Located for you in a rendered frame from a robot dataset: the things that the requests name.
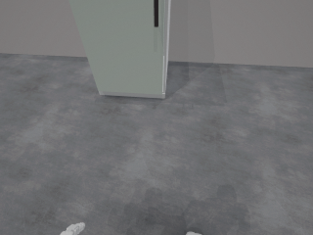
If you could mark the left robot hand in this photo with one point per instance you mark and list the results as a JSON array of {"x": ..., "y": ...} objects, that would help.
[{"x": 74, "y": 229}]

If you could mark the fridge door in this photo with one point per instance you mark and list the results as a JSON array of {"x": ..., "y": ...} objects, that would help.
[{"x": 123, "y": 46}]

